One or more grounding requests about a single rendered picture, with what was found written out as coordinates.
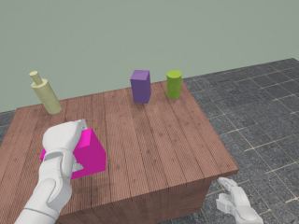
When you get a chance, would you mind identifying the sponge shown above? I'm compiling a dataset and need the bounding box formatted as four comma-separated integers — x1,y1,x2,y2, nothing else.
39,128,107,180

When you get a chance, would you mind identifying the robot left forearm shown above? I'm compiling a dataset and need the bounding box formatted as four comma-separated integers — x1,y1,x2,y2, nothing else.
14,148,74,224

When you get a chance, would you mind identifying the right robot hand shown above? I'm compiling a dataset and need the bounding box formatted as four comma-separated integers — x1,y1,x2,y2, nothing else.
216,176,250,217

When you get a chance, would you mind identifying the left robot hand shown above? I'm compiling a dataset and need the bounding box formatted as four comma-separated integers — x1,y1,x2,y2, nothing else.
42,119,88,173

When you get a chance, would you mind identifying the robot right forearm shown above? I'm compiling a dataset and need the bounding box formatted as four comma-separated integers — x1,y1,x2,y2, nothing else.
235,204,263,224

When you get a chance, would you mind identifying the table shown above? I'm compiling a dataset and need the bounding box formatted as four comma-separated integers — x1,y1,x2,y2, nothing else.
0,79,239,224

